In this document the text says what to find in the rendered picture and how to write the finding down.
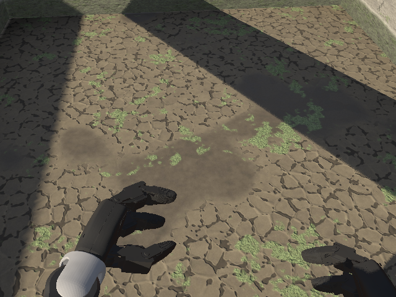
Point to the left robot forearm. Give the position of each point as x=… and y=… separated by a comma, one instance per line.
x=80, y=274

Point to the robot left hand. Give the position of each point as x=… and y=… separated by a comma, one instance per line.
x=117, y=217

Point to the robot right hand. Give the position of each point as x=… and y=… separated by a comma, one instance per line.
x=368, y=279

